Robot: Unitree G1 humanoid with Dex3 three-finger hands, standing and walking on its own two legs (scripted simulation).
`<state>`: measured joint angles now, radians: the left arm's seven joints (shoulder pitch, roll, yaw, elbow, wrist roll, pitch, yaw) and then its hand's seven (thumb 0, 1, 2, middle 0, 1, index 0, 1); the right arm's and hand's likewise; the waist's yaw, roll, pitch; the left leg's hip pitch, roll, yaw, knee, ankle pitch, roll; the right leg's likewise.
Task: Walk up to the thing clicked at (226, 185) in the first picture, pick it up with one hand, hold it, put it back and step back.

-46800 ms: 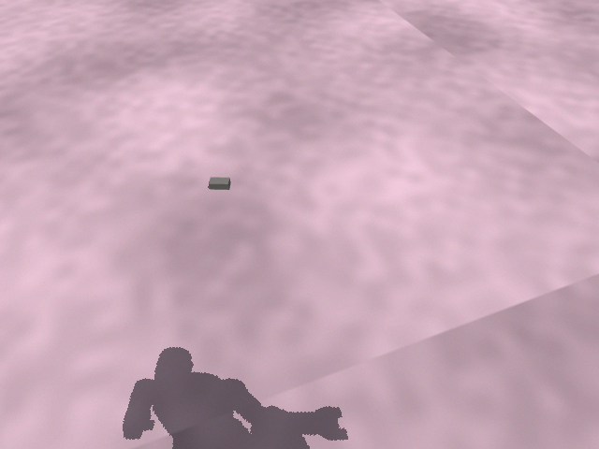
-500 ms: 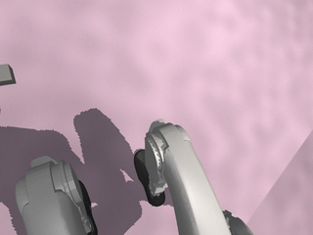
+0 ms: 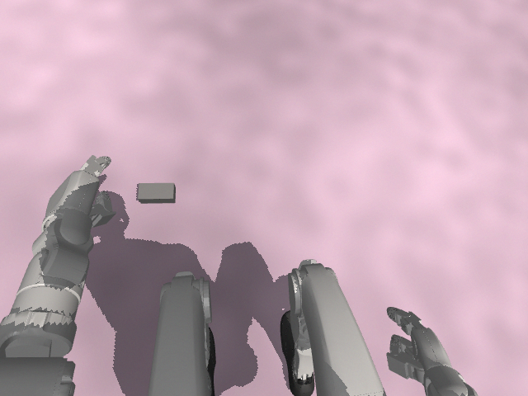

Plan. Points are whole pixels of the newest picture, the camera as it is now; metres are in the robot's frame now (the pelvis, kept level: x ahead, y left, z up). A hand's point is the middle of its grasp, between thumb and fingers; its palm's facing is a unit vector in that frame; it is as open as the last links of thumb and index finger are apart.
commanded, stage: home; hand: left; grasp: from above
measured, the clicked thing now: (157, 193) +0.57 +0.23 -0.47
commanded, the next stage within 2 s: none
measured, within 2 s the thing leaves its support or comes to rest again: neither
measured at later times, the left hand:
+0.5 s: hand (79, 262) +0.29 +0.19 +0.09, palm faces +0.10 -0.97 -0.23, open 7.4 cm
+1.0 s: hand out of the picture +0.23 +0.19 +0.18, palm faces +0.14 -0.97 -0.21, open 7.4 cm
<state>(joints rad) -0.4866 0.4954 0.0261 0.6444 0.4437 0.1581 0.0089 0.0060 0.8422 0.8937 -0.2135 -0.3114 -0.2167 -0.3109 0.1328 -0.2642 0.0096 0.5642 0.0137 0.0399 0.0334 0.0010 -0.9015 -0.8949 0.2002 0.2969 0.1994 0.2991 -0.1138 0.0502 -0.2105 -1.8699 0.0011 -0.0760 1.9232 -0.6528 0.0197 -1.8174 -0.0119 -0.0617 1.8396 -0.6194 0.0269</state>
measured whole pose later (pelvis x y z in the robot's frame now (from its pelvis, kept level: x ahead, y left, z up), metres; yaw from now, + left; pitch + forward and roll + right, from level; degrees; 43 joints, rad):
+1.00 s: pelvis +0.08 +0.00 +0.23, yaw +5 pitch +10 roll -3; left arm 0.51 0.23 0.03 -0.12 -0.05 0.44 0.02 0.01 0.90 0.90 -0.20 -0.30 -0.20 -0.30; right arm 0.26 -0.22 0.04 0.51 0.00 -0.22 -0.18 0.01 -0.90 -0.89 0.20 0.30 0.20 0.30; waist -0.04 0.05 -0.17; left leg -0.68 0.01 -0.06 1.00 -0.49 0.00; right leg -0.64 0.00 -0.06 0.92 -0.46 0.01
